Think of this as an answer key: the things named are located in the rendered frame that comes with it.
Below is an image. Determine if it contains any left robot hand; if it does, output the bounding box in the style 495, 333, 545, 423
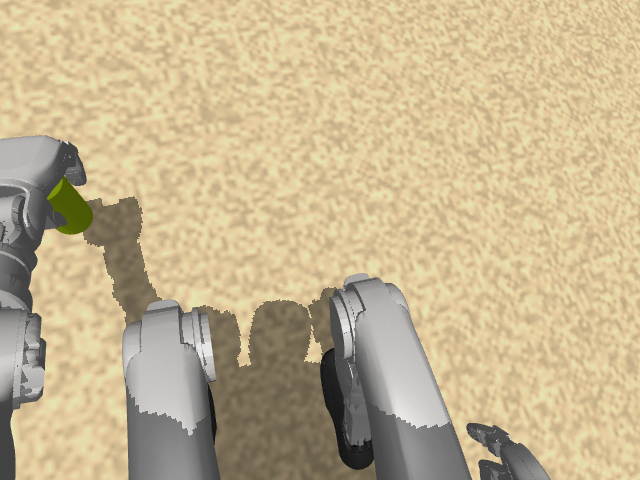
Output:
0, 135, 87, 230

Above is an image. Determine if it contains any can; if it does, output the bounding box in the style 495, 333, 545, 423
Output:
47, 176, 93, 235

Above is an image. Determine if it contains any left robot arm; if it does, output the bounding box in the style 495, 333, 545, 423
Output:
0, 179, 48, 480

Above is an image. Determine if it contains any right robot foot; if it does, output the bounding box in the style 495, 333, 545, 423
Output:
320, 348, 374, 470

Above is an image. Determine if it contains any right robot hand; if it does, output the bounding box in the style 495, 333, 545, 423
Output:
466, 423, 551, 480

